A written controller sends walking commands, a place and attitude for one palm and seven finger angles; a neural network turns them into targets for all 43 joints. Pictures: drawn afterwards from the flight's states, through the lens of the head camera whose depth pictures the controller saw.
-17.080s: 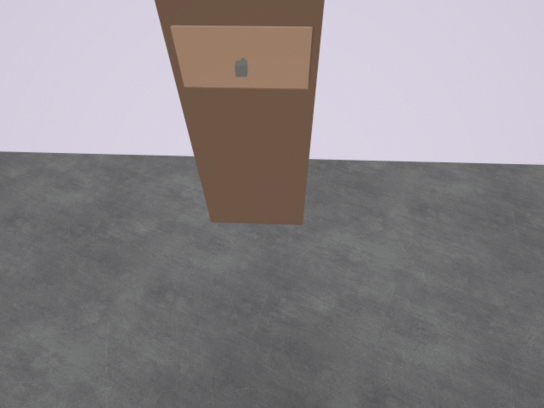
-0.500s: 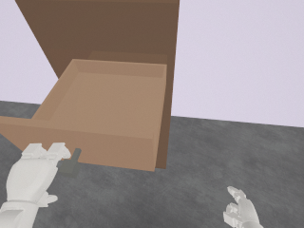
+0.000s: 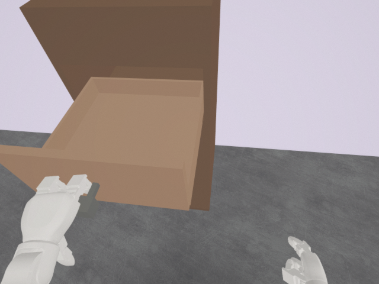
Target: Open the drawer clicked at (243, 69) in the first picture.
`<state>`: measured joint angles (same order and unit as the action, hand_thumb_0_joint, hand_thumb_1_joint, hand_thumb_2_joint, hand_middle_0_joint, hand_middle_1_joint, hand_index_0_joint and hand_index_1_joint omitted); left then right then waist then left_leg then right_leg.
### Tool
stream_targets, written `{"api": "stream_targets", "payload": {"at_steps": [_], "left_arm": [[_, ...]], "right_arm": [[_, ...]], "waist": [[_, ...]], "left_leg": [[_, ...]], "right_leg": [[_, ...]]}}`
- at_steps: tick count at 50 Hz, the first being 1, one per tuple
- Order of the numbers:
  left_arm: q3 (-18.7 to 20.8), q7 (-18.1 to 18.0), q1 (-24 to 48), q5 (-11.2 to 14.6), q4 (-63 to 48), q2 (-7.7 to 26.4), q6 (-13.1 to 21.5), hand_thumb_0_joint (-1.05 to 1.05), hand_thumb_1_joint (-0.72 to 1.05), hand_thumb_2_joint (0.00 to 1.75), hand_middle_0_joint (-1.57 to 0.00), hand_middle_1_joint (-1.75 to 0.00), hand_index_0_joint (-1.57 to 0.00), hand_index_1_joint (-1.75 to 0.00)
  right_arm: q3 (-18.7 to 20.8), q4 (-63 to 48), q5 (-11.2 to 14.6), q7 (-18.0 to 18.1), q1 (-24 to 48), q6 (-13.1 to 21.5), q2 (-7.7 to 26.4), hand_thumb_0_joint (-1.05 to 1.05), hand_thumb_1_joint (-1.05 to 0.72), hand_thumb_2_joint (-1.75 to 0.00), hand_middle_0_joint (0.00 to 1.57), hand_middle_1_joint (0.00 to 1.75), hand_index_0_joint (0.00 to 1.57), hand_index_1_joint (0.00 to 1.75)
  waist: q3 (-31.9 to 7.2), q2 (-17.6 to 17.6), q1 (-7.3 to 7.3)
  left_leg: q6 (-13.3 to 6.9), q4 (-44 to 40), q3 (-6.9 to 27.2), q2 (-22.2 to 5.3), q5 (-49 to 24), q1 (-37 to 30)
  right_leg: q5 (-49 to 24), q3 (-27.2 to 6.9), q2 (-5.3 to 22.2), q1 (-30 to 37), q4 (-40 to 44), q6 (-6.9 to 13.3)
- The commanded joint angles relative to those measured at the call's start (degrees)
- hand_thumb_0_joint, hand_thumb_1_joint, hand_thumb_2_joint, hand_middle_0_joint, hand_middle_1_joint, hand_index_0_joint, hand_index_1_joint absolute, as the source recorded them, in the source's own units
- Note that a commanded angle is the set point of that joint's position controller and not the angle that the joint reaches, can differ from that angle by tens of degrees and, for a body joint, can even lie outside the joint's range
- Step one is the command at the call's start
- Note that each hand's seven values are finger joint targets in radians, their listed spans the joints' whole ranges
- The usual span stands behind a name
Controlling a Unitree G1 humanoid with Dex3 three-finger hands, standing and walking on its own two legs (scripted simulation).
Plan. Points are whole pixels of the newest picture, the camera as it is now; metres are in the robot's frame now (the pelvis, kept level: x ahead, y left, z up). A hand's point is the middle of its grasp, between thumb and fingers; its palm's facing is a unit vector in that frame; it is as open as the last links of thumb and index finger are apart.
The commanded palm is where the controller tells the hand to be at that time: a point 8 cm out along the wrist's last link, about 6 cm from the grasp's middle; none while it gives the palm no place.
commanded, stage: lift the hand off the handle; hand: left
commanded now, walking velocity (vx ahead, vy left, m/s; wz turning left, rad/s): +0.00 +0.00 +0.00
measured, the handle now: (89, 199) +0.25 +0.25 +0.05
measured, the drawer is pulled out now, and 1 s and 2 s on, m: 0.30 0.30 0.30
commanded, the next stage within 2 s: draw the hand back to the body in 1.24 s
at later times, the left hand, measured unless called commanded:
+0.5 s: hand (50, 202) +0.21 +0.28 +0.11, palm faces +0.08 -0.01 -1.00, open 13.3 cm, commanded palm +0.19 +0.28 +0.16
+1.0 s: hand (30, 177) +0.22 +0.28 +0.18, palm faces +0.11 +0.01 -0.99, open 13.8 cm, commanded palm +0.19 +0.28 +0.24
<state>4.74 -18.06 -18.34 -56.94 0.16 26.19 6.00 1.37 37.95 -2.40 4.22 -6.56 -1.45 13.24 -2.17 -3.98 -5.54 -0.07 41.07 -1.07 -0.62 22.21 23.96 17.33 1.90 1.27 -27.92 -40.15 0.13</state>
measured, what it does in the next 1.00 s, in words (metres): stands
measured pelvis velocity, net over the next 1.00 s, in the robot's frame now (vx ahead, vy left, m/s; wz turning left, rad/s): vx -0.01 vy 0.00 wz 0.02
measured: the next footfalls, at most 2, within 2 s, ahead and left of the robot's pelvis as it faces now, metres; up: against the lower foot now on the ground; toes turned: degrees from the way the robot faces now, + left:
none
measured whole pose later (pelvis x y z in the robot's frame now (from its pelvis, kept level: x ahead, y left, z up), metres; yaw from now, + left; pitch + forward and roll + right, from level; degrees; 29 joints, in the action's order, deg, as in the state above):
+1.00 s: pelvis -0.01 +0.00 +0.03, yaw +1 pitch -3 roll +0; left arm 7.8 2.7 -9.9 -45.5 -15.8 36.5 0.8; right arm -1.8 37.7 -0.1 3.6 -5.1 -3.1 14.8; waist 1.9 -6.5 -7.0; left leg -0.3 24.9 -0.1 0.3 14.2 7.3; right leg 10.2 3.0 1.8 -10.8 -24.5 -0.3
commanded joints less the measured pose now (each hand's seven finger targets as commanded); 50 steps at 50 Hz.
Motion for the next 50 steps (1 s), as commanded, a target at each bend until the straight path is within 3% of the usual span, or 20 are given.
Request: {"api": "stream_targets", "payload": {"at_steps": [1,3,8,11,12,14,16,19,21,26,27,31,32,36,37,39,43,46,47,50], "left_arm": [[9.44,-2.89,10.2,1.05,-14.03,15.2,1.02,0.0,-0.5,0.3,-0.3,-1.2,-0.3,-1.2],[8.26,-2.52,10.41,1.54,-15.55,13.77,1.42,0.0,-0.5,0.3,-0.3,-1.2,-0.3,-1.2],[10.09,-1.52,10.51,3.51,-18.91,15.64,2.2,0.0,-0.5,0.3,-0.3,-1.2,-0.3,-1.2],[12.12,-0.66,8.41,4.48,-19.58,17.41,1.96,0.0,-0.5,0.3,-0.3,-1.2,-0.3,-1.2],[10.44,-0.27,9.5,4.58,-20.13,15.9,1.95,0.0,-0.5,0.3,-0.3,-1.2,-0.3,-1.2],[11.23,0.56,7.81,4.88,-18.91,16.45,1.28,0.0,-0.5,0.3,-0.3,-1.2,-0.3,-1.2],[13.34,1.63,7.65,5.46,-18.48,18.62,0.36,0.0,-0.5,0.3,-0.3,-1.2,-0.3,-1.2],[10.66,3.66,9.86,5.89,-19.7,16.97,-0.91,0.0,-0.5,0.3,-0.3,-1.2,-0.3,-1.2],[12.46,4.9,8.31,6.7,-21.32,18.87,-1.39,0.0,-0.5,0.3,-0.3,-1.2,-0.3,-1.2],[12.19,7.83,9.98,7.6,-23.87,19.75,-2.07,0.0,-0.5,0.3,-0.3,-1.2,-0.3,-1.2],[10.86,8.41,10.76,7.61,-24.05,18.59,-2.16,0.0,-0.5,0.3,-0.3,-1.2,-0.3,-1.2],[13.41,10.69,11.35,8.49,-24.83,21.43,-2.85,0.0,-0.5,0.3,-0.3,-1.2,-0.3,-1.2],[11.5,11.37,11.53,8.66,-25.88,19.61,-2.83,0.0,-0.5,0.3,-0.3,-1.2,-0.3,-1.2],[12.6,13.2,11.29,10.35,-27.99,20.88,-3.71,0.0,-0.5,0.3,-0.3,-1.2,-0.3,-1.2],[10.37,13.92,13.25,9.97,-27.84,19.17,-3.7,0.0,-0.5,0.3,-0.3,-1.2,-0.3,-1.2],[11.38,14.99,12.8,10.35,-25.77,20.57,-4.45,0.0,-0.5,0.3,-0.3,-1.2,-0.3,-1.2],[12.02,16.79,17.6,10.44,-25.1,22.7,-5.07,0.0,-0.5,0.3,-0.3,-1.2,-0.3,-1.2],[14.96,17.76,19.38,11.44,-26.95,25.78,-5.36,0.0,-0.5,0.3,-0.3,-1.2,-0.3,-1.2],[13.73,18.39,20.59,11.16,-26.74,24.93,-5.17,0.0,-0.5,0.3,-0.3,-1.2,-0.3,-1.2],[14.55,19.72,21.43,12.68,-26.21,25.92,-5.03,0.0,-0.5,0.3,-0.3,-1.2,-0.3,-1.2]], "right_arm": [[1.74,-9.09,0.08,0.89,7.4,2.86,6.3,0.0,-0.9,-0.9,0.2,0.3,0.2,0.3],[1.78,-9.1,0.2,1.05,7.49,3.19,5.86,0.0,-0.9,-0.9,0.2,0.3,0.2,0.3],[1.73,-9.01,0.49,1.44,8.05,3.59,5.95,0.0,-0.9,-0.9,0.2,0.3,0.2,0.3],[1.54,-9.3,0.48,1.56,8.37,3.48,6.16,0.0,-0.9,-0.9,0.2,0.3,0.2,0.3],[1.25,-9.19,0.5,1.39,8.59,3.51,5.96,0.0,-0.9,-0.9,0.2,0.3,0.2,0.3],[1.2,-9.06,0.72,1.36,8.9,3.3,5.96,0.0,-0.9,-0.9,0.2,0.3,0.2,0.3],[1.17,-9.31,1.02,1.36,9.39,2.85,6.3,0.0,-0.9,-0.9,0.2,0.3,0.2,0.3],[0.9,-9.42,1.35,1.14,9.73,2.44,6.2,0.0,-0.9,-0.9,0.2,0.3,0.2,0.3],[0.85,-9.71,1.38,1.19,10.02,2.19,6.56,0.0,-0.9,-0.9,0.2,0.3,0.2,0.3],[0.16,-9.99,1.47,1.09,10.7,1.71,6.77,0.0,-0.9,-0.9,0.2,0.3,0.2,0.3],[-0.26,-10.05,1.32,0.9,10.64,1.73,6.32,0.0,-0.9,-0.9,0.2,0.3,0.2,0.3],[-0.25,-10.09,1.89,0.81,11.11,1.31,6.89,0.0,-0.9,-0.9,0.2,0.3,0.2,0.3],[-0.7,-10.41,1.57,0.54,10.97,1.42,6.48,0.0,-0.9,-0.9,0.2,0.3,0.2,0.3],[-0.63,-10.62,2.25,0.35,11.62,1.34,7.07,0.0,-0.9,-0.9,0.2,0.3,0.2,0.3],[-1.13,-10.28,1.8,0.07,11.13,1.39,6.64,0.0,-0.9,-0.9,0.2,0.3,0.2,0.3],[-0.78,-9.83,2.13,0.1,10.78,0.92,7.19,0.0,-0.9,-0.9,0.2,0.3,0.2,0.3],[-0.95,-9.45,2.39,-0.18,10.79,0.92,7.14,0.0,-0.9,-0.9,0.2,0.3,0.2,0.3],[-1.36,-10.4,2.66,-0.36,12.04,1.5,7.43,0.0,-0.9,-0.9,0.2,0.3,0.2,0.3],[-1.66,-10.25,2.11,-0.52,11.22,1.58,7.14,0.0,-0.9,-0.9,0.2,0.3,0.2,0.3],[-1.18,-9.98,2.53,-0.59,10.77,1.48,7.6,0.0,-0.9,-0.9,0.2,0.3,0.2,0.3]], "waist": [[-12.78,2.29,0.68],[-13.18,1.11,0.7],[-12.39,-0.98,0.45],[-12.24,0.59,0.19],[-11.4,-0.15,0.46],[-9.81,0.53,-0.09],[-9.59,1.46,-0.61],[-9.0,1.03,-0.29],[-10.02,0.4,-1.07],[-8.28,0.27,-1.0],[-7.49,0.65,-0.89],[-6.64,0.12,-1.33],[-7.58,-0.41,-1.47],[-6.58,-1.21,-1.3],[-5.92,-0.27,-0.87],[-3.36,0.9,-1.02],[-3.78,-0.85,-0.88],[-6.51,-1.16,-1.72],[-7.65,-0.17,-1.69],[-6.05,-0.39,-1.28]], "left_leg": [[-0.46,-7.14,0.69,2.19,-11.53,-3.23],[-0.63,-7.35,0.5,2.29,-12.06,-4.37],[-0.42,-8.73,0.69,2.19,-13.91,-6.0],[-0.5,-9.14,0.75,2.16,-14.94,-6.52],[-0.53,-9.53,0.59,2.17,-14.23,-6.53],[-0.46,-10.45,0.61,2.07,-14.52,-6.33],[-0.4,-11.33,0.77,1.93,-14.63,-6.57],[-0.47,-12.44,0.39,1.98,-15.13,-7.81],[-0.33,-13.19,0.57,1.84,-17.32,-9.24],[-0.41,-15.12,0.65,1.59,-17.09,-10.83],[-0.54,-15.52,0.76,1.69,-16.4,-10.71],[-0.29,-16.86,0.88,1.43,-17.31,-11.93],[-0.4,-17.21,0.93,1.49,-17.65,-12.33],[-0.11,-18.04,1.07,1.25,-18.86,-13.64],[-0.16,-18.58,1.15,1.25,-18.89,-13.23],[-0.16,-19.98,1.24,1.25,-17.46,-12.52],[-0.15,-21.22,1.63,1.22,-15.83,-12.97],[-0.28,-20.65,1.8,1.31,-17.14,-14.02],[-0.34,-20.78,1.67,1.51,-17.95,-14.17],[-0.24,-21.18,1.47,1.59,-17.94,-14.23]], "right_leg": [[-7.4,-1.9,-1.79,9.29,6.74,1.74],[-8.3,-1.76,-1.55,9.61,6.99,1.66],[-9.49,-1.72,-1.49,11.14,8.02,1.62],[-10.73,-2.03,-1.39,12.72,8.88,1.42],[-10.01,-1.74,-1.1,12.12,8.98,1.24],[-10.17,-1.42,-1.2,12.82,9.6,1.21],[-10.16,-1.71,-1.21,14.42,10.43,1.25],[-10.64,-1.23,-0.94,15.06,11.26,0.91],[-12.35,-1.47,-1.06,17.26,11.84,1.04],[-11.07,-1.17,-1.03,18.48,13.91,0.85],[-10.22,-0.7,-0.62,18.47,14.11,0.68],[-10.95,-1.11,-0.91,20.45,15.59,0.86],[-10.83,-0.47,-0.48,21.06,15.39,0.73],[-11.98,-0.6,-1.06,21.97,16.77,0.66],[-11.21,0.36,-0.62,21.6,16.7,0.63],[-10.01,0.57,-0.91,21.65,17.69,0.54],[-7.96,0.36,-0.98,22.81,18.54,0.83],[-9.7,-0.34,-1.19,24.73,18.65,0.78],[-9.84,0.4,-0.64,25.22,18.21,0.75],[-10.39,0.41,-0.76,24.54,19.04,0.46]]}}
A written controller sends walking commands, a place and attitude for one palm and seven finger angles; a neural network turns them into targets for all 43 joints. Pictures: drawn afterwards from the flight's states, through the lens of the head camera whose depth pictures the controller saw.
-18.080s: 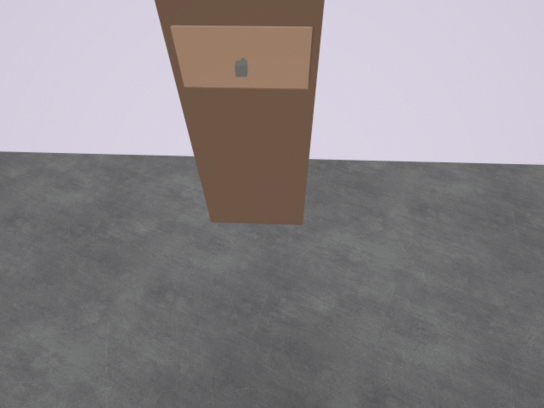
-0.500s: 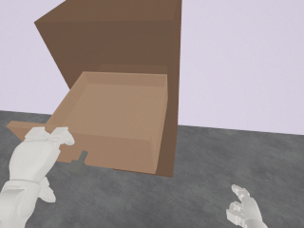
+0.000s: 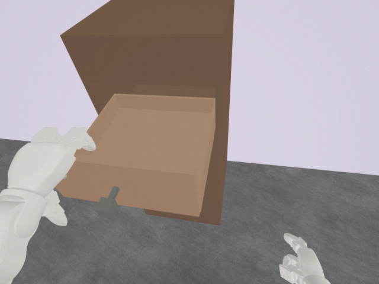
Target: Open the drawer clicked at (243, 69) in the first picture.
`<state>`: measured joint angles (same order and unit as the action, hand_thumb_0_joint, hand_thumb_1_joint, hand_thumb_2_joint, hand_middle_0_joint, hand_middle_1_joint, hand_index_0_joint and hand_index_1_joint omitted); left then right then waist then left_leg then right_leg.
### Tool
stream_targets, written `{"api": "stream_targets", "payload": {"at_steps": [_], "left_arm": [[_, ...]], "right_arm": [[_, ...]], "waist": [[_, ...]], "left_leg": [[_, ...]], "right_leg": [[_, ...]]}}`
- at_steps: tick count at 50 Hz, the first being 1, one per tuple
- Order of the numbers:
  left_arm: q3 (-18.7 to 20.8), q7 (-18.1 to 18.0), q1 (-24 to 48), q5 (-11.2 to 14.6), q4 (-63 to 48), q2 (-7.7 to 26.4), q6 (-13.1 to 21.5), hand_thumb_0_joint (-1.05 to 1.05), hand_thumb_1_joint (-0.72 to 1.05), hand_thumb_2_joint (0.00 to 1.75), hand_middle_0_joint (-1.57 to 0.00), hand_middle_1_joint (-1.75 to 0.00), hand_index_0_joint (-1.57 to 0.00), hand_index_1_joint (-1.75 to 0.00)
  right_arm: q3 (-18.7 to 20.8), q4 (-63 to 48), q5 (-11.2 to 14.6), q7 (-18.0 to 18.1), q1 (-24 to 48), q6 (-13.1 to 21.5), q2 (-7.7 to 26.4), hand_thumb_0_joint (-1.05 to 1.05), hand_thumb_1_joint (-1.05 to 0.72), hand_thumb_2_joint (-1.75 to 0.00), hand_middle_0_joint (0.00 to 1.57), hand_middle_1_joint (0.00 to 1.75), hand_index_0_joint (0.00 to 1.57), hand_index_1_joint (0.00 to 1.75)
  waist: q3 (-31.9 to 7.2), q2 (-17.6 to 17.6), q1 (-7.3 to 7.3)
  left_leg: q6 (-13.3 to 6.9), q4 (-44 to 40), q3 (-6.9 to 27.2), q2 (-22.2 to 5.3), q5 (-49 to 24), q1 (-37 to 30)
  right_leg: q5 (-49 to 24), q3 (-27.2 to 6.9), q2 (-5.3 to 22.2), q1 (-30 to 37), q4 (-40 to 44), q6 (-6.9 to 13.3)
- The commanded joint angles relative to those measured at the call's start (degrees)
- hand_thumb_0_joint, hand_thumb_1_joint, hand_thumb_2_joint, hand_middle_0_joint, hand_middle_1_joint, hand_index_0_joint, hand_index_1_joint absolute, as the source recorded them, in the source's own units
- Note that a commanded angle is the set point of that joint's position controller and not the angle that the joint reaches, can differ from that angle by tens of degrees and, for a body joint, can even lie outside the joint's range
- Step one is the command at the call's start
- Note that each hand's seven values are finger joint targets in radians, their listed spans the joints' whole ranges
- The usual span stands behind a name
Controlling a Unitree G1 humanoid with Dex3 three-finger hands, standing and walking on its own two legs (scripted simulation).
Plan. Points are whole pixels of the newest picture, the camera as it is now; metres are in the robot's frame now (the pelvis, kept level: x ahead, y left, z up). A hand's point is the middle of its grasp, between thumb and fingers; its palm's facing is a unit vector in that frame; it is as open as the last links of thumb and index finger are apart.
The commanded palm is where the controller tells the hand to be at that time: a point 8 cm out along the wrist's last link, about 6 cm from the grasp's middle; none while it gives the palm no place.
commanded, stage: lift the hand off the handle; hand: left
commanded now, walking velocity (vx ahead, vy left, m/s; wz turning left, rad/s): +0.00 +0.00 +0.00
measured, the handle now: (110, 200) +0.26 +0.24 +0.02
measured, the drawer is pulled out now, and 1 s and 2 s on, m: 0.30 0.30 0.30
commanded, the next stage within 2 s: draw the hand back to the body in 0.24 s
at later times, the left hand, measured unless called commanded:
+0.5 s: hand (58, 175) +0.22 +0.27 +0.17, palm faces +0.10 -0.02 -0.99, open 13.8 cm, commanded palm +0.19 +0.28 +0.23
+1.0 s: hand (48, 181) +0.21 +0.27 +0.18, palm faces +0.21 -0.33 -0.92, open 13.8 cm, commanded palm +0.16 +0.28 +0.22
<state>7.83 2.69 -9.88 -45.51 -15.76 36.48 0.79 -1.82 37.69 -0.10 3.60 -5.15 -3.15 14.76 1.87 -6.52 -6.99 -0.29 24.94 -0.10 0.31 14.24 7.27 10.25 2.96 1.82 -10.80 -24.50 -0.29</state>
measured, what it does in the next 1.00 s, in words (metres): stands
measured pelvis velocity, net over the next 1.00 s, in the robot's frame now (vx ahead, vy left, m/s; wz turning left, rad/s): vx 0.00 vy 0.00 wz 0.01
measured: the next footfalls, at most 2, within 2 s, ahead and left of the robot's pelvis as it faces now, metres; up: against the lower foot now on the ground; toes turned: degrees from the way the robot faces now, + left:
none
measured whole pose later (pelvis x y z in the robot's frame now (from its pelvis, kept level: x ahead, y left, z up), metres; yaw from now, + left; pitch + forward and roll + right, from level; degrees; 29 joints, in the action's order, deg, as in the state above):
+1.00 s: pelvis +0.00 +0.00 +0.00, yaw +0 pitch -4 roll -1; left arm 18.6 3.2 -17.7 -22.2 -22.0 36.1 4.8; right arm -1.4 35.7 0.2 3.2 -5.6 -0.1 15.3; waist 3.5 -6.6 -6.4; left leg -0.3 27.4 0.4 -0.1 15.3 8.3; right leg 10.3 3.4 1.4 -10.8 -25.0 -0.3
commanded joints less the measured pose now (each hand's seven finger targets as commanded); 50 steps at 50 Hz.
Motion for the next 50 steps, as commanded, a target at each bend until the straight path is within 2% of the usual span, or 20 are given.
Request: {"api": "stream_targets", "payload": {"at_steps": [1,4,7,8,12,15,21,22,25,26,29,35,37,41,44,46,47,48,49,50], "left_arm": [[12.52,-0.64,12.41,2.58,-10.87,15.98,0.09,0.0,-0.5,0.3,-0.3,-1.2,-0.3,-1.2],[11.2,1.04,13.9,2.93,-8.14,15.66,-0.31,0.0,-0.5,0.3,-0.3,-1.2,-0.3,-1.2],[12.04,2.44,17.2,3.37,-9.2,17.01,-0.21,0.0,-0.5,0.3,-0.3,-1.2,-0.3,-1.2],[13.09,2.74,14.48,3.61,-6.23,17.69,-0.43,0.0,-0.5,0.3,-0.3,-1.2,-0.3,-1.2],[9.84,4.55,13.16,4.8,-9.75,13.58,0.11,0.0,-0.5,0.3,-0.3,-1.2,-0.3,-1.2],[14.3,4.45,11.22,4.98,-8.57,17.78,0.62,0.0,-0.5,0.3,-0.3,-1.2,-0.3,-1.2],[18.9,1.33,9.88,6.44,-14.71,19.8,3.4,0.0,-0.5,0.3,-0.3,-1.2,-0.3,-1.2],[16.63,1.24,10.89,6.06,-14.74,17.52,3.8,0.0,-0.5,0.3,-0.3,-1.2,-0.3,-1.2],[17.34,0.95,7.77,6.3,-9.57,17.66,2.93,0.0,-0.5,0.3,-0.3,-1.2,-0.3,-1.2],[17.39,0.85,8.06,7.06,-9.83,17.31,2.68,0.0,-0.5,0.3,-0.3,-1.2,-0.3,-1.2],[14.67,1.1,9.02,5.71,-8.06,16.38,1.67,0.0,-0.5,0.3,-0.3,-1.2,-0.3,-1.2],[15.08,2.27,9.87,5.22,-12.61,18.26,2.67,0.0,-0.5,0.3,-0.3,-1.2,-0.3,-1.2],[15.78,1.88,8.36,5.72,-15.72,17.98,3.74,0.0,-0.5,0.3,-0.3,-1.2,-0.3,-1.2],[20.61,0.12,1.79,7.39,-16.57,19.86,3.79,0.0,-0.5,0.3,-0.3,-1.2,-0.3,-1.2],[20.0,-0.26,-1.84,7.3,-13.33,17.54,2.61,0.0,-0.5,0.3,-0.3,-1.2,-0.3,-1.2],[20.79,-0.37,-1.39,8.18,-13.79,17.86,1.89,0.0,-0.5,0.3,-0.3,-1.2,-0.3,-1.2],[18.68,-0.08,-0.21,7.61,-15.21,16.48,1.62,0.0,-0.5,0.3,-0.3,-1.2,-0.3,-1.2],[16.3,-3.13,4.03,42.79,-15.22,-6.25,5.71,0.0,-0.47,0.32,-0.3,-1.18,-0.3,-1.18],[18.99,-5.04,-0.67,44.09,-11.48,-1.39,7.47,0.0,-0.43,0.33,-0.29,-1.15,-0.29,-1.15],[18.01,-5.82,-2.59,44.02,-11.02,-2.37,7.95,0.0,-0.4,0.34,-0.29,-1.13,-0.29,-1.13]], "right_arm": [[1.74,-10.33,0.67,-0.13,10.52,3.69,6.14,0.0,-0.9,-0.9,0.2,0.3,0.2,0.3],[1.88,-9.52,0.59,-0.34,9.25,3.49,6.57,0.0,-0.9,-0.9,0.2,0.3,0.2,0.3],[1.4,-10.17,0.41,-0.72,9.5,4.22,6.59,0.0,-0.9,-0.9,0.2,0.3,0.2,0.3],[2.06,-9.44,0.65,-0.63,8.63,3.85,6.74,0.0,-0.9,-0.9,0.2,0.3,0.2,0.3],[1.63,-10.76,0.67,-1.61,8.84,4.3,6.71,0.0,-0.9,-0.9,0.2,0.3,0.2,0.3],[2.07,-10.8,0.54,-1.3,8.27,4.06,7.51,0.0,-0.9,-0.9,0.2,0.3,0.2,0.3],[2.14,-11.8,0.71,-1.33,9.29,5.09,7.23,0.0,-0.9,-0.9,0.2,0.3,0.2,0.3],[1.9,-11.34,-0.07,-1.46,8.68,5.31,6.53,0.0,-0.9,-0.9,0.2,0.3,0.2,0.3],[2.53,-10.22,0.32,-1.05,7.86,4.63,7.2,0.0,-0.9,-0.9,0.2,0.3,0.2,0.3],[2.41,-10.41,1.03,-1.08,8.82,4.95,7.23,0.0,-0.9,-0.9,0.2,0.3,0.2,0.3],[2.48,-10.3,0.58,-0.77,8.11,4.55,7.43,0.0,-0.9,-0.9,0.2,0.3,0.2,0.3],[2.3,-11.1,0.1,-0.1,8.52,4.84,7.41,0.0,-0.9,-0.9,0.2,0.3,0.2,0.3],[1.62,-11.52,-0.32,-0.22,9.09,5.56,6.82,0.0,-0.9,-0.9,0.2,0.3,0.2,0.3],[2.05,-11.53,0.19,-0.22,9.1,5.37,7.31,0.0,-0.9,-0.9,0.2,0.3,0.2,0.3],[2.19,-10.78,0.11,-0.85,8.41,4.24,6.88,0.0,-0.9,-0.9,0.2,0.3,0.2,0.3],[2.19,-11.23,0.83,-1.19,9.35,4.3,6.98,0.0,-0.9,-0.9,0.2,0.3,0.2,0.3],[1.96,-11.52,0.04,-1.42,8.89,4.29,6.82,0.0,-0.9,-0.9,0.2,0.3,0.2,0.3],[2.28,-13.58,1.03,0.34,4.09,7.68,1.92,0.0,-0.9,-0.9,0.2,0.3,0.2,0.3],[2.33,-11.21,0.62,1.3,3.56,9.41,4.63,0.0,-0.9,-0.9,0.2,0.3,0.2,0.3],[2.04,-11.08,0.54,1.5,4.26,10.29,4.53,0.0,-0.9,-0.9,0.2,0.3,0.2,0.3]], "waist": [[-10.09,0.07,-0.09],[-7.81,2.14,0.54],[-11.18,2.8,0.13],[-9.39,3.02,0.42],[-11.35,3.37,0.45],[-9.27,5.34,0.04],[-12.85,0.54,-0.85],[-13.84,0.88,-0.5],[-8.11,3.25,0.23],[-6.86,1.73,0.47],[-6.67,3.41,0.82],[-11.79,3.32,0.7],[-14.41,0.69,0.17],[-9.78,1.1,-0.57],[-5.8,2.8,-0.56],[-5.76,2.33,-0.5],[-8.55,1.18,-0.71],[-3.2,7.94,6.1],[-2.78,11.35,5.17],[-1.74,8.0,4.66]], "left_leg": [[0.11,-4.77,0.84,0.43,-10.07,2.48],[0.09,-5.61,0.55,0.48,-9.53,3.43],[-0.01,-5.3,0.94,0.65,-9.14,3.13],[0.02,-5.49,0.67,0.54,-9.44,3.51],[0.07,-4.62,0.48,0.75,-10.45,3.03],[-0.15,-4.62,0.23,0.76,-8.52,4.36],[0.15,-2.41,0.67,0.75,-9.8,2.55],[0.08,-2.13,0.42,1.06,-10.47,2.17],[0.15,-2.54,0.04,0.79,-7.83,4.29],[0.37,-2.28,0.25,0.42,-6.63,4.56],[0.02,-3.04,0.23,0.64,-4.93,5.33],[-0.38,-2.39,0.36,1.05,-5.61,3.29],[-0.07,-1.71,0.66,0.84,-7.61,2.29],[0.53,-1.6,0.68,0.25,-9.23,3.65],[0.6,-2.44,0.37,0.28,-9.7,5.6],[0.81,-2.47,0.52,-0.11,-8.02,5.87],[0.62,-2.59,0.41,0.17,-8.45,5.1],[-0.46,-3.12,-0.16,-2.63,-3.83,0.45],[-0.71,-3.61,0.62,-3.43,-0.49,0.53],[-0.51,-4.31,0.88,-2.97,1.57,1.08]], "right_leg": [[-3.84,-1.29,-1.6,8.1,3.41,1.16],[-3.1,-0.31,-1.32,6.92,3.85,0.82],[-2.39,-0.52,-0.95,8.5,3.27,0.99],[-3.05,-0.57,-1.29,8.0,3.61,0.94],[-4.28,-0.09,-1.01,8.03,2.74,0.8],[-3.22,-0.29,-1.12,7.26,2.96,0.53],[-4.17,-1.45,-1.12,7.95,2.65,0.94],[-4.4,-0.94,-0.42,7.82,2.26,0.89],[-1.87,-0.66,-0.7,4.59,3.42,0.39],[-0.7,-1.53,-0.77,4.16,3.83,0.71],[1.23,-0.88,-0.52,3.57,3.66,0.4],[0.28,-1.03,-0.48,5.59,3.01,0.34],[-1.63,-1.06,-0.17,7.04,2.26,0.73],[-3.88,-0.89,-0.71,6.04,2.55,0.73],[-4.11,-0.06,-0.68,4.7,2.51,0.51],[-2.26,-0.65,-0.84,4.63,2.55,0.73],[-2.47,-0.43,-0.29,5.53,1.95,0.79],[-1.16,1.18,-1.96,3.75,4.44,1.59],[1.48,0.69,-1.94,2.98,4.71,1.1],[3.53,0.42,-1.95,2.58,5.11,1.1]]}}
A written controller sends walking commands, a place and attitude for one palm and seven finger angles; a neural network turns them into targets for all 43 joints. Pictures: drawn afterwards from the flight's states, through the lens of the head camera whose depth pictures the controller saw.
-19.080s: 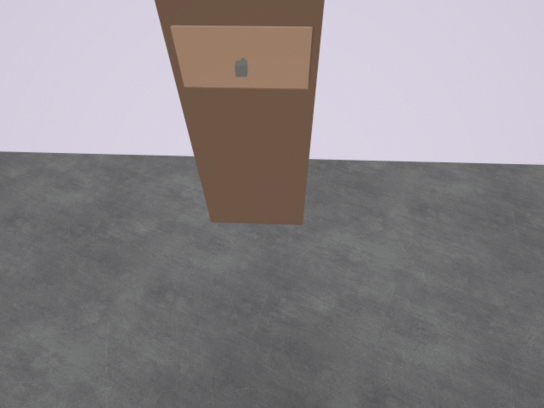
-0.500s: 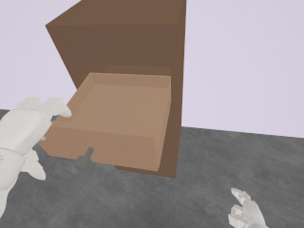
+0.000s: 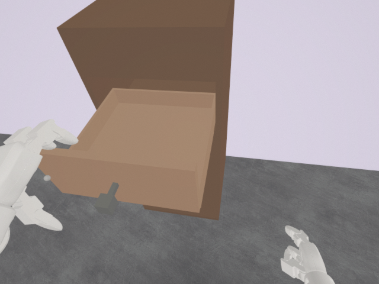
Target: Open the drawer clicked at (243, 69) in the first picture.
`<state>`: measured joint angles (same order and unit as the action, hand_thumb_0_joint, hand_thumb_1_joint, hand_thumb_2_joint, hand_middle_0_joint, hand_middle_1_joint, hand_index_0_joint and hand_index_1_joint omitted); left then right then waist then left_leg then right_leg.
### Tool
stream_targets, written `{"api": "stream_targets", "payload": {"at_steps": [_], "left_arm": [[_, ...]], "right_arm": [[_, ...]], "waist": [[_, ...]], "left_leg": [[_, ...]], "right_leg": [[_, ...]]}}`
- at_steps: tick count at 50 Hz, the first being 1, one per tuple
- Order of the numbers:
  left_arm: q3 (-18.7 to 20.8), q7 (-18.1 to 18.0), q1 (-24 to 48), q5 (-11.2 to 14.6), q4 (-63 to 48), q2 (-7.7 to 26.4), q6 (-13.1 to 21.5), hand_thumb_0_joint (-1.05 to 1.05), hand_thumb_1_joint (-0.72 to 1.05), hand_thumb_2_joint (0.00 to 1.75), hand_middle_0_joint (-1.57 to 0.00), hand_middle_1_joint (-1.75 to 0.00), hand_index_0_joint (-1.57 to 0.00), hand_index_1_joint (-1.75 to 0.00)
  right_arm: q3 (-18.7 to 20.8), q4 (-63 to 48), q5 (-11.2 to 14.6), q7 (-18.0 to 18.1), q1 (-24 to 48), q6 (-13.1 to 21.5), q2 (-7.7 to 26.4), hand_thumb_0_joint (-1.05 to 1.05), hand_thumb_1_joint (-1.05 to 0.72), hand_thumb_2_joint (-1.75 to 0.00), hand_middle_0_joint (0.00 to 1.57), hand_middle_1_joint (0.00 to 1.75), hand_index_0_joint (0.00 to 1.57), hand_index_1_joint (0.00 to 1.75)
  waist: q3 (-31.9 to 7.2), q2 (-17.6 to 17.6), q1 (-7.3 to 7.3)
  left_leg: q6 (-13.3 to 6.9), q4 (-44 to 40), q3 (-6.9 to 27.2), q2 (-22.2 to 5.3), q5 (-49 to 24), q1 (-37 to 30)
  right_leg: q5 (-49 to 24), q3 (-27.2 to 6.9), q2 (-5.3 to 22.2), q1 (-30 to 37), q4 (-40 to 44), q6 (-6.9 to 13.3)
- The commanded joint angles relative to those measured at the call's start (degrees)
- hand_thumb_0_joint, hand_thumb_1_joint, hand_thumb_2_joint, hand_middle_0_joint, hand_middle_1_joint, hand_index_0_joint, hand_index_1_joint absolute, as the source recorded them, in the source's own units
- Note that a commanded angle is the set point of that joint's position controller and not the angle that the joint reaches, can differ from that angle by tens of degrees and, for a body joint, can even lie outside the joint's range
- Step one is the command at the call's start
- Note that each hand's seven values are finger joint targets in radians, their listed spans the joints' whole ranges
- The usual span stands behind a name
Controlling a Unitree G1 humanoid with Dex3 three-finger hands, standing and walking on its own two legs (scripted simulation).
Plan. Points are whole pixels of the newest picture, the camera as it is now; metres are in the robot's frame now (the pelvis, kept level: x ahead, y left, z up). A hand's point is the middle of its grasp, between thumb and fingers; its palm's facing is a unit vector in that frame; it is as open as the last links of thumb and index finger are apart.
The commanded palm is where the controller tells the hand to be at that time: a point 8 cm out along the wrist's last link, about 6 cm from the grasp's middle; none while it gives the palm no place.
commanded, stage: draw the hand back to the body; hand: left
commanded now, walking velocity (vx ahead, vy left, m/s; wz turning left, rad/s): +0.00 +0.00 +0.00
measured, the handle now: (109, 197) +0.27 +0.24 +0.03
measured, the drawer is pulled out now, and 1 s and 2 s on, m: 0.30 0.30 0.30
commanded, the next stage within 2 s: step back with the hand held close in 0.94 s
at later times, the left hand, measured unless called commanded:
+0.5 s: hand (66, 162) +0.23 +0.23 +0.21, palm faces +0.42 -0.82 -0.39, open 10.8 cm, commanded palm +0.17 +0.27 +0.22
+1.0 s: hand (63, 177) +0.20 +0.22 +0.21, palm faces +0.45 -0.81 -0.39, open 7.5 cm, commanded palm +0.15 +0.26 +0.21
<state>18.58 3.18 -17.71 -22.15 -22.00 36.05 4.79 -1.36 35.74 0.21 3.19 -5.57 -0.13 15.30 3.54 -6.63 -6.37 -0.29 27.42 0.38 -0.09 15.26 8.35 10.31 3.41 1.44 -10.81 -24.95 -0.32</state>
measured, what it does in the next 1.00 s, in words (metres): stands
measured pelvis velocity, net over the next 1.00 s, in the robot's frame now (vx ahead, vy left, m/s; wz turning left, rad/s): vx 0.01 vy -0.02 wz -0.02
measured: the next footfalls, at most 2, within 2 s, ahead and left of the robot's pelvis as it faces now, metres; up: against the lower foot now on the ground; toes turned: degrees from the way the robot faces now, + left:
right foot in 1.60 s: -0.02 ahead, -0.09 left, +0.00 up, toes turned -2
left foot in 1.90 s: -0.09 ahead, +0.14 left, +0.00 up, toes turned +2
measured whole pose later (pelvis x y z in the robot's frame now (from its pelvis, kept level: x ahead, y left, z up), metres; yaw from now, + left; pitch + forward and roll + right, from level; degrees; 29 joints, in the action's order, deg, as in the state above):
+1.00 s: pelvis +0.01 -0.02 +0.00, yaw -1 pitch -6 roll -1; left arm 20.1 -5.3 -25.1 3.5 -29.5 18.7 8.1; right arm -1.1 37.2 -1.2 4.3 -10.3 8.9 11.8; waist 2.7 -4.7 -4.6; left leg 1.2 23.5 -0.2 -2.2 14.9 2.9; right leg 9.7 3.0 -0.8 -5.9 -21.2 1.1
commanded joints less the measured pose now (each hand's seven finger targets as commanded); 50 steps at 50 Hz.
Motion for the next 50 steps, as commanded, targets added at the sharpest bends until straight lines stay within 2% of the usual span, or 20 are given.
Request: {"api": "stream_targets", "payload": {"at_steps": [1,2,4,5,6,8,10,11,13,14,19,25,27,30,31,37,38,40,45,50], "left_arm": [[8.98,-6.99,5.25,24.21,-9.21,-1.73,5.04,0.0,-0.36,0.36,-0.29,-1.11,-0.29,-1.11],[8.23,-7.84,9.56,24.61,-14.97,-2.57,6.65,0.0,-0.32,0.37,-0.29,-1.09,-0.29,-1.09],[7.96,-9.76,7.59,25.09,-18.35,-3.75,8.08,0.0,-0.26,0.4,-0.28,-1.04,-0.28,-1.04],[7.31,-10.33,7.17,24.93,-19.58,-4.39,8.41,0.0,-0.22,0.42,-0.28,-1.02,-0.28,-1.02],[8.79,-10.94,6.33,25.05,-19.28,-2.89,8.54,0.0,-0.18,0.43,-0.28,-1.0,-0.28,-1.0],[8.12,-11.28,5.22,24.63,-21.22,-4.22,8.84,0.0,-0.12,0.47,-0.27,-0.95,-0.27,-0.95],[8.64,-11.22,3.91,24.67,-20.41,-4.51,8.54,0.0,-0.05,0.5,-0.27,-0.91,-0.27,-0.91],[9.95,-11.26,3.52,24.84,-20.24,-3.3,8.49,0.0,-0.01,0.51,-0.26,-0.88,-0.26,-0.88],[8.77,-10.61,2.55,25.02,-19.42,-5.46,8.22,0.0,0.06,0.54,-0.26,-0.84,-0.26,-0.84],[8.14,-10.24,2.21,25.1,-19.17,-6.48,8.15,0.0,0.09,0.55,-0.26,-0.82,-0.26,-0.82],[7.69,-9.08,-1.31,25.84,-16.79,-7.84,7.5,0.0,0.27,0.63,-0.25,-0.7,-0.25,-0.7],[8.7,-9.1,-3.16,25.81,-20.91,-6.73,7.6,0.0,0.48,0.72,-0.23,-0.57,-0.23,-0.57],[8.57,-9.17,-3.29,25.82,-21.19,-6.61,7.3,0.0,0.55,0.75,-0.22,-0.52,-0.22,-0.52],[8.65,-9.44,-3.9,25.71,-21.65,-6.57,7.16,0.0,0.65,0.8,-0.22,-0.46,-0.22,-0.46],[8.81,-9.38,-3.35,25.65,-22.09,-6.2,7.01,0.0,0.69,0.81,-0.22,-0.43,-0.22,-0.43],[7.6,-9.56,-1.85,25.53,-19.67,-7.18,6.77,0.0,0.9,0.9,-0.2,-0.3,-0.2,-0.3],[7.8,-9.63,-2.0,25.6,-19.22,-7.19,6.81,0.0,0.9,0.9,-0.2,-0.3,-0.2,-0.3],[7.77,-9.52,-2.06,25.59,-18.88,-7.24,6.7,0.0,0.9,0.9,-0.2,-0.3,-0.2,-0.3],[8.1,-9.47,-2.62,25.85,-18.61,-6.98,6.84,0.0,0.9,0.9,-0.2,-0.3,-0.2,-0.3],[7.75,-9.6,-1.9,25.66,-19.47,-6.97,7.08,0.0,0.9,0.9,-0.2,-0.3,-0.2,-0.3]], "right_arm": [[1.37,-9.26,0.47,2.35,5.27,8.17,3.97,0.0,-0.9,-0.9,0.2,0.3,0.2,0.3],[1.18,-9.49,0.05,2.63,5.2,9.6,3.87,0.0,-0.9,-0.9,0.2,0.3,0.2,0.3],[1.23,-8.78,-0.7,2.78,4.3,11.79,3.55,0.0,-0.9,-0.9,0.2,0.3,0.2,0.3],[0.95,-8.5,-1.07,2.6,4.19,12.62,3.25,0.0,-0.9,-0.9,0.2,0.3,0.2,0.3],[1.01,-7.49,-1.34,2.61,4.11,13.22,3.64,0.0,-0.9,-0.9,0.2,0.3,0.2,0.3],[0.9,-7.38,-1.57,2.19,3.73,14.19,2.94,0.0,-0.9,-0.9,0.2,0.3,0.2,0.3],[0.92,-7.07,-1.64,1.82,3.42,14.31,2.58,0.0,-0.9,-0.9,0.2,0.3,0.2,0.3],[1.24,-6.9,-1.7,1.76,3.31,14.36,2.98,0.0,-0.9,-0.9,0.2,0.3,0.2,0.3],[1.29,-7.21,-1.58,1.42,3.14,14.11,2.52,0.0,-0.9,-0.9,0.2,0.3,0.2,0.3],[1.35,-7.19,-1.51,1.18,3.1,14.0,2.43,0.0,-0.9,-0.9,0.2,0.3,0.2,0.3],[2.25,-7.54,-1.14,0.61,2.55,13.09,3.07,0.0,-0.9,-0.9,0.2,0.3,0.2,0.3],[2.57,-8.45,-1.3,0.64,2.54,12.41,2.84,0.0,-0.9,-0.9,0.2,0.3,0.2,0.3],[2.38,-8.39,-1.2,0.89,2.72,12.3,2.67,0.0,-0.9,-0.9,0.2,0.3,0.2,0.3],[2.48,-8.61,-1.25,1.13,2.57,12.33,2.46,0.0,-0.9,-0.9,0.2,0.3,0.2,0.3],[2.48,-8.56,-1.25,1.22,2.86,12.44,2.66,0.0,-0.9,-0.9,0.2,0.3,0.2,0.3],[2.14,-8.18,-1.14,1.45,2.86,12.62,2.28,0.0,-0.9,-0.9,0.2,0.3,0.2,0.3],[2.17,-8.34,-1.18,1.46,2.82,12.57,2.16,0.0,-0.9,-0.9,0.2,0.3,0.2,0.3],[2.2,-8.4,-1.2,1.36,2.93,12.45,2.23,0.0,-0.9,-0.9,0.2,0.3,0.2,0.3],[2.17,-8.4,-1.26,1.33,3.29,12.43,1.92,0.0,-0.9,-0.9,0.2,0.3,0.2,0.3],[2.22,-8.47,-1.13,1.4,3.72,12.72,1.81,0.0,-0.9,-0.9,0.2,0.3,0.2,0.3]], "waist": [[-5.1,10.42,3.44],[-9.06,6.98,3.14],[-11.62,2.03,2.55],[-10.83,-0.11,2.25],[-9.17,-1.14,1.99],[-7.55,-3.01,1.8],[-5.72,-2.97,1.63],[-5.37,-0.76,1.5],[-4.68,0.3,1.66],[-4.75,-1.37,1.77],[-5.79,4.86,1.97],[-9.87,3.84,1.8],[-8.91,1.95,1.91],[-8.95,3.88,1.99],[-8.02,2.58,1.98],[-4.82,2.25,2.31],[-5.04,4.5,2.15],[-5.06,4.73,2.05],[-5.92,4.97,1.71],[-4.9,3.11,1.91]], "left_leg": [[-0.51,-7.4,0.82,-2.36,0.53,-0.84],[-0.76,-7.53,-0.07,-1.94,-1.19,-2.35],[-0.34,-8.37,-0.41,-1.64,-3.83,-3.71],[-0.03,-8.95,-0.45,-1.5,-5.07,-3.09],[0.13,-8.8,-0.74,-1.48,-5.82,-2.52],[0.54,-8.8,-0.8,-1.34,-9.24,-1.12],[0.86,-8.51,-0.98,-1.33,-11.84,-0.4],[0.96,-8.25,-0.88,-1.5,-12.48,-0.32],[0.85,-8.15,-1.19,-1.81,-14.37,-0.19],[0.89,-8.03,-1.59,-1.79,-14.84,-0.59],[0.35,-7.79,-1.83,-2.28,-16.16,-1.35],[0.16,-6.73,-2.22,-1.73,-18.15,-2.92],[0.27,-6.7,-2.25,-1.59,-17.12,-2.82],[0.0,-6.4,-2.34,-1.47,-16.28,-3.06],[0.1,-6.26,-2.35,-1.36,-15.99,-3.04],[0.15,-7.37,-1.87,-1.29,-11.53,-2.14],[0.05,-7.53,-1.62,-1.33,-11.29,-1.96],[-0.11,-7.61,-1.75,-1.26,-11.03,-2.06],[-0.24,-7.54,-1.76,-1.09,-9.96,-2.23],[-0.16,-7.8,-1.71,-0.98,-7.44,-2.16]], "right_leg": [[3.86,0.05,-1.47,4.1,6.36,0.96],[2.76,-0.13,-0.79,6.03,6.08,0.93],[0.64,-0.25,-0.89,8.11,5.27,1.06],[-0.42,-0.24,-0.81,8.65,5.11,1.3],[-1.07,-0.64,-0.81,8.79,5.67,1.55],[-3.82,-0.48,-0.75,9.57,5.11,2.0],[-6.02,-0.53,-0.88,9.75,5.04,2.16],[-6.65,-0.6,-1.16,10.15,5.43,2.29],[-8.31,-0.54,-1.09,10.03,4.93,2.1],[-8.71,-0.64,-1.0,9.79,5.0,2.02],[-10.2,-0.55,-1.33,9.7,5.03,1.42],[-12.83,-0.98,-1.14,10.76,4.64,1.32],[-11.97,-1.13,-1.15,10.11,5.05,1.42],[-11.73,-1.24,-1.26,9.55,5.28,1.24],[-11.42,-1.44,-1.46,8.88,5.82,1.38],[-6.26,-1.12,-1.36,7.07,6.74,1.28],[-5.89,-0.94,-1.38,7.35,6.61,1.23],[-5.65,-1.16,-1.4,7.43,6.78,1.16],[-4.65,-1.6,-1.17,7.84,7.28,1.07],[-1.22,-1.96,-1.2,6.72,8.24,1.14]]}}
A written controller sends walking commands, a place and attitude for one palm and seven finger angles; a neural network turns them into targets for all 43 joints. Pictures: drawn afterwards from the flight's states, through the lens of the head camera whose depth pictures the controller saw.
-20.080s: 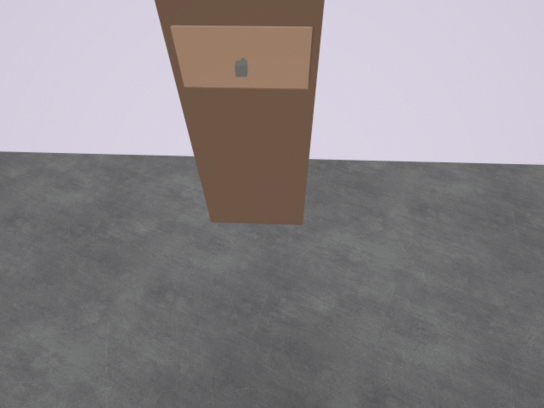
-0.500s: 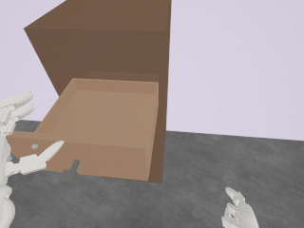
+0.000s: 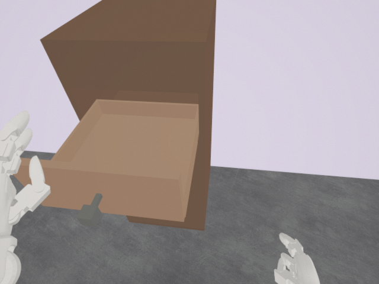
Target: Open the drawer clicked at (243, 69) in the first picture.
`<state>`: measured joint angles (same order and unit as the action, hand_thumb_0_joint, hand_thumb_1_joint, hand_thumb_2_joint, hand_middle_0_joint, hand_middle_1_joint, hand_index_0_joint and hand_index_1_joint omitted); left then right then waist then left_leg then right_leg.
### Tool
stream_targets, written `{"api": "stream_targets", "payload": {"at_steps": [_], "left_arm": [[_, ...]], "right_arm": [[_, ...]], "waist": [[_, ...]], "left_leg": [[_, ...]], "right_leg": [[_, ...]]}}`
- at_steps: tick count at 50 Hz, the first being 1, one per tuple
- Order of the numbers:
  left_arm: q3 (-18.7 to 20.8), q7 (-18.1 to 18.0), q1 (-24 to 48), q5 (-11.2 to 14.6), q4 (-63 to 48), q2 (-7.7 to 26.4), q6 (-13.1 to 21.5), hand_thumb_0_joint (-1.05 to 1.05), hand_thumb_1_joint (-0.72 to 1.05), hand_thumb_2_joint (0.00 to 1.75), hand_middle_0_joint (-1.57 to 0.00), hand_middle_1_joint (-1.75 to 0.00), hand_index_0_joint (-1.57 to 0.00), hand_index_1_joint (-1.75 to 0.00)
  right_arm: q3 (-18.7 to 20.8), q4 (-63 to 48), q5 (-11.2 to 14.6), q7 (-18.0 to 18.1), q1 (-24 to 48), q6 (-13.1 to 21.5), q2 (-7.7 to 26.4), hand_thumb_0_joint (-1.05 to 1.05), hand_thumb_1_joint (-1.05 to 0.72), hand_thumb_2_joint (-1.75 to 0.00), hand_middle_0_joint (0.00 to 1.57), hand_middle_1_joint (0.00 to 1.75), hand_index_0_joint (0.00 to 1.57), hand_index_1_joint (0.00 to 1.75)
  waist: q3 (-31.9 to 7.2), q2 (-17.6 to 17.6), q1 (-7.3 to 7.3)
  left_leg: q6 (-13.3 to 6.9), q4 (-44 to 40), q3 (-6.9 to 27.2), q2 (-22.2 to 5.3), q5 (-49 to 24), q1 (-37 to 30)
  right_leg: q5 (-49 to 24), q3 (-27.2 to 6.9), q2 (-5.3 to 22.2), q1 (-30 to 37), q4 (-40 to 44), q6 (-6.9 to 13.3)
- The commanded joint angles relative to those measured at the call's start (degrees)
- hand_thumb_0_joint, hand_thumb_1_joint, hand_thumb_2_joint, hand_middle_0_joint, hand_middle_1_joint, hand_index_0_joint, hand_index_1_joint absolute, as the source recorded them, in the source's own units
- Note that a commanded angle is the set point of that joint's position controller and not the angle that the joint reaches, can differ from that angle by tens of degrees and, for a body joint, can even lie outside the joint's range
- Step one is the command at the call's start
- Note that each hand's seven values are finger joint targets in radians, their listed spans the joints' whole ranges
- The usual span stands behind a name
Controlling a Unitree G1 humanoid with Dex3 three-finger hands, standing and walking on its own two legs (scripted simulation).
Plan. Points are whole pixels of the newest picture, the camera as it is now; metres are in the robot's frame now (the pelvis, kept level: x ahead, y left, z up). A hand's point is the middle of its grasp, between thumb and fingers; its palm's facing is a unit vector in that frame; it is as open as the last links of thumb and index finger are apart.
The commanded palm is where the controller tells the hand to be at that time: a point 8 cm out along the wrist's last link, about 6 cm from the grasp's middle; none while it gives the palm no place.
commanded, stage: step back with the hand held close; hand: left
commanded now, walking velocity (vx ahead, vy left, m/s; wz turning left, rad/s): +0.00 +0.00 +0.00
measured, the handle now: (93, 208) +0.25 +0.26 +0.02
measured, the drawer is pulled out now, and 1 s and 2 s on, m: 0.30 0.30 0.30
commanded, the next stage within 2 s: stop stepping back and stand still in 1.12 s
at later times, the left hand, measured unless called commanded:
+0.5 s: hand (23, 208) +0.15 +0.26 +0.19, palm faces +0.38 -0.76 -0.53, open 7.4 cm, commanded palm +0.09 +0.31 +0.21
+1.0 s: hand out of the picture +0.04 +0.26 +0.19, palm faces +0.37 -0.77 -0.52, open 7.4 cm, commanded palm -0.03 +0.31 +0.21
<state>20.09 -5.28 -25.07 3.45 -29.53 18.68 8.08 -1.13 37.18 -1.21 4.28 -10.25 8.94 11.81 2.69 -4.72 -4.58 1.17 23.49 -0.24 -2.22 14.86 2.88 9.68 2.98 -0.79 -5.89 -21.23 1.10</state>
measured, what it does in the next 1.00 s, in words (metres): walks backwards: right foot, then left foot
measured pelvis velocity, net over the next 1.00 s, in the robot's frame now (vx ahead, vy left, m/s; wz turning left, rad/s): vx -0.16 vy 0.03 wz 0.00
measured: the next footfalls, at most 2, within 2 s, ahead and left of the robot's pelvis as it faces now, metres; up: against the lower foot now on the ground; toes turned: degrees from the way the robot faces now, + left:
right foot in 0.60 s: -0.04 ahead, -0.08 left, +0.00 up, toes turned -1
left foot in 0.90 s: -0.10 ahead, +0.15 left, +0.00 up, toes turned +3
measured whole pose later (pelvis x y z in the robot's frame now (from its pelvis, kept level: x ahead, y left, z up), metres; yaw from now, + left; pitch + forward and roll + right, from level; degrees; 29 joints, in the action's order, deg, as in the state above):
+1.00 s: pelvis -0.16 +0.03 -0.01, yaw +0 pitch +2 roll +1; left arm 26.3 -8.4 -33.7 2.0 -39.6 26.4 13.0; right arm 1.5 32.1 -0.2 4.0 -10.5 5.2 12.0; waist 1.7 2.7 0.0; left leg 0.3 29.2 -2.5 -0.6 13.7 17.5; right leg 11.3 0.7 -0.2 -24.1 -32.8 0.0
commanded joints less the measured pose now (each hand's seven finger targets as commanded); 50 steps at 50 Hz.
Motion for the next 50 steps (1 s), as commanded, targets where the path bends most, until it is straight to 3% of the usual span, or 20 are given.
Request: {"api": "stream_targets", "payload": {"at_steps": [1,2,3,5,11,17,21,25,29,30,32,33,35,37,40,43,45,46,47,50], "left_arm": [[6.34,-1.2,5.97,0.04,-12.84,10.78,3.91,0.0,0.9,0.9,-0.2,-0.3,-0.2,-0.3],[6.45,-1.34,5.75,-0.01,-12.39,10.82,3.97,0.0,0.9,0.9,-0.2,-0.3,-0.2,-0.3],[12.67,-1.46,7.39,-0.24,-14.46,15.95,5.95,0.0,0.9,0.9,-0.2,-0.3,-0.2,-0.3],[9.1,-0.93,3.1,-0.89,-11.13,12.67,5.93,0.0,0.9,0.9,-0.2,-0.3,-0.2,-0.3],[9.9,-1.89,-3.83,-1.11,-15.36,12.78,7.56,0.0,0.9,0.9,-0.2,-0.3,-0.2,-0.3],[13.2,-3.05,-9.78,-1.33,-20.48,14.6,7.79,0.0,0.9,0.9,-0.2,-0.3,-0.2,-0.3],[14.0,-3.99,-10.14,-2.0,-23.03,14.37,7.87,0.0,0.9,0.9,-0.2,-0.3,-0.2,-0.3],[13.52,-5.24,-6.9,-3.23,-20.55,12.57,8.66,0.0,0.9,0.9,-0.2,-0.3,-0.2,-0.3],[9.81,-6.21,-5.57,-2.58,-18.49,10.05,8.33,0.0,0.9,0.9,-0.2,-0.3,-0.2,-0.3],[9.46,-6.2,-4.96,-2.58,-17.94,10.32,8.05,0.0,0.9,0.9,-0.2,-0.3,-0.2,-0.3],[9.94,-5.69,-0.33,-2.22,-18.04,13.68,7.74,0.0,0.9,0.9,-0.2,-0.3,-0.2,-0.3],[10.45,-5.28,-0.32,-1.72,-15.76,13.59,7.57,0.0,0.9,0.9,-0.2,-0.3,-0.2,-0.3],[11.53,-4.68,-4.2,-1.81,-14.01,13.71,7.11,0.0,0.9,0.9,-0.2,-0.3,-0.2,-0.3],[12.41,-4.35,-6.01,-2.14,-14.29,14.15,6.77,0.0,0.9,0.9,-0.2,-0.3,-0.2,-0.3],[12.43,-4.41,-7.14,-1.85,-16.39,14.09,6.81,0.0,0.9,0.9,-0.2,-0.3,-0.2,-0.3],[11.7,-4.8,-8.29,-1.27,-19.9,14.2,7.24,0.0,0.9,0.9,-0.2,-0.3,-0.2,-0.3],[12.61,-4.96,-7.81,-1.21,-21.97,15.45,8.61,0.0,0.9,0.9,-0.2,-0.3,-0.2,-0.3],[12.9,-4.83,-8.26,-1.28,-23.49,16.18,8.71,0.0,0.9,0.9,-0.2,-0.3,-0.2,-0.3],[13.8,-4.52,-9.58,-0.74,-22.71,16.26,8.83,0.0,0.9,0.9,-0.2,-0.3,-0.2,-0.3],[14.76,-4.52,-7.21,-1.12,-23.95,15.86,9.29,0.0,0.9,0.9,-0.2,-0.3,-0.2,-0.3]], "right_arm": [[2.06,-9.82,0.3,0.39,8.56,3.88,5.47,0.0,-0.9,-0.9,0.2,0.3,0.2,0.3],[1.94,-9.68,0.23,0.43,8.22,4.04,5.3,0.0,-0.9,-0.9,0.2,0.3,0.2,0.3],[1.99,-12.34,0.67,0.2,7.15,2.21,7.37,0.0,-0.9,-0.9,0.2,0.3,0.2,0.3],[2.35,-11.87,0.91,-0.17,7.37,0.64,6.26,0.0,-0.9,-0.9,0.2,0.3,0.2,0.3],[3.41,-13.16,0.91,0.01,6.08,-0.69,7.44,0.0,-0.9,-0.9,0.2,0.3,0.2,0.3],[4.92,-15.91,0.55,0.18,4.56,-2.22,7.48,0.0,-0.9,-0.9,0.2,0.3,0.2,0.3],[5.39,-16.43,-0.46,0.53,3.79,-1.7,8.03,0.0,-0.9,-0.9,0.2,0.3,0.2,0.3],[5.68,-14.34,-2.45,0.91,1.7,0.61,7.6,0.0,-0.9,-0.9,0.2,0.3,0.2,0.3],[4.89,-11.92,-1.56,0.76,1.11,2.03,7.32,0.0,-0.9,-0.9,0.2,0.3,0.2,0.3],[4.63,-11.6,-1.31,0.72,1.42,1.82,7.39,0.0,-0.9,-0.9,0.2,0.3,0.2,0.3],[4.37,-11.97,0.21,0.22,3.25,0.38,6.57,0.0,-0.9,-0.9,0.2,0.3,0.2,0.3],[4.46,-11.84,1.37,-0.18,3.6,0.32,5.78,0.0,-0.9,-0.9,0.2,0.3,0.2,0.3],[4.1,-12.59,1.75,-0.38,3.99,-0.12,4.85,0.0,-0.9,-0.9,0.2,0.3,0.2,0.3],[3.06,-14.06,1.92,-0.23,5.51,-1.39,3.72,0.0,-0.9,-0.9,0.2,0.3,0.2,0.3],[2.44,-14.38,1.64,0.18,5.55,-2.57,3.88,0.0,-0.9,-0.9,0.2,0.3,0.2,0.3],[2.92,-13.54,1.19,0.35,3.27,-2.34,5.47,0.0,-0.9,-0.9,0.2,0.3,0.2,0.3],[4.53,-14.0,1.17,0.31,3.48,-1.53,7.72,0.0,-0.9,-0.9,0.2,0.3,0.2,0.3],[5.04,-14.49,1.48,0.09,3.78,-1.26,7.93,0.0,-0.9,-0.9,0.2,0.3,0.2,0.3],[5.35,-14.3,1.92,-0.31,3.23,-0.41,8.05,0.0,-0.9,-0.9,0.2,0.3,0.2,0.3],[5.05,-13.46,-0.02,-0.48,3.33,1.11,7.18,0.0,-0.9,-0.9,0.2,0.3,0.2,0.3]], "waist": [[-4.15,-0.5,0.09],[-3.56,0.58,0.21],[0.44,4.69,3.02],[-0.38,11.11,3.21],[-10.57,1.72,3.34],[-14.83,1.83,3.47],[-13.0,-3.02,3.58],[-8.04,-8.31,4.56],[-8.06,-5.09,5.47],[-8.77,-2.25,5.89],[-10.23,10.78,6.93],[-10.91,15.58,5.51],[-11.92,15.01,4.58],[-10.53,14.54,4.74],[-9.46,13.61,4.53],[-11.33,7.33,5.41],[-12.45,-2.13,4.11],[-14.31,-5.04,3.69],[-15.35,-4.19,3.23],[-11.75,-10.13,4.31]], "left_leg": [[-1.53,-3.72,-1.28,1.35,-6.99,2.64],[-1.49,-3.97,-1.04,1.24,-6.72,3.16],[-2.58,-1.29,-0.39,1.11,-2.53,7.72],[-2.91,3.23,-0.18,2.01,-1.17,6.17],[-2.46,0.47,0.07,0.66,-9.91,6.83],[-2.34,-0.19,2.91,-2.88,-21.87,12.51],[-3.11,-2.77,5.2,-5.92,-20.53,19.8],[-6.36,-7.42,8.56,-12.01,-13.73,28.47],[-5.54,0.42,8.32,-9.83,-18.41,17.49],[-4.45,4.18,7.48,-8.08,-16.46,16.17],[-0.98,17.69,0.25,0.05,-2.33,16.65],[-0.31,27.23,-0.27,3.59,11.07,22.16],[-0.23,33.62,1.84,2.49,10.99,23.95],[0.0,28.27,-0.08,1.6,10.08,22.84],[-1.09,16.22,-2.48,1.73,7.58,17.08],[-1.32,-1.28,-2.95,1.46,-2.62,10.82],[-4.53,-4.06,7.42,-8.25,-15.83,11.41],[-5.44,-2.99,8.94,-11.94,-20.89,10.97],[-5.71,-2.58,6.25,-12.24,-22.01,10.95],[-7.45,-5.25,6.94,-14.6,-25.54,19.16]], "right_leg": [[-0.48,-1.8,0.97,1.5,5.26,-0.18],[-0.26,-1.44,1.06,1.52,4.94,-0.22],[-0.18,-8.23,3.71,-7.57,8.52,-0.35],[3.82,-9.99,6.59,-11.4,11.62,0.28],[-5.84,-6.62,6.13,-6.11,4.31,0.09],[-16.36,-2.79,3.16,-0.3,-7.3,-0.96],[-8.91,-1.6,1.21,0.4,-14.98,-1.15],[11.33,-1.04,-0.49,-2.07,-26.67,-1.59],[8.81,-2.27,1.33,-7.72,-10.62,-0.54],[0.5,-5.02,3.39,-7.87,-5.65,0.44],[-24.59,-22.32,17.9,-10.31,2.79,6.17],[-37.85,-22.28,20.94,-5.17,1.55,8.44],[-34.92,-16.61,19.54,-4.0,-0.15,8.09],[-35.24,-12.88,16.99,-4.31,-1.38,7.93],[-23.59,-11.56,14.13,-7.89,0.88,5.97],[-15.62,-9.23,10.19,-6.04,-0.96,2.3],[-8.58,-6.63,3.93,-7.07,-7.25,-1.41],[-2.49,-4.93,2.24,-7.51,-10.47,-1.84],[1.81,-4.75,1.3,-8.14,-12.39,-1.99],[10.03,-2.72,0.06,-9.18,-25.43,-1.95]]}}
